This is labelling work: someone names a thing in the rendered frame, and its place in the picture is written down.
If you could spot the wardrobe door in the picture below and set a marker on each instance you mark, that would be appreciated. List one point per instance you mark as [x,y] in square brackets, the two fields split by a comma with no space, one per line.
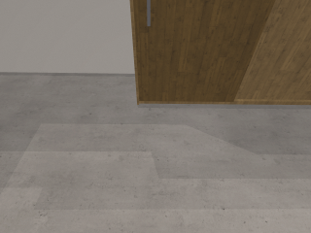
[196,50]
[280,68]

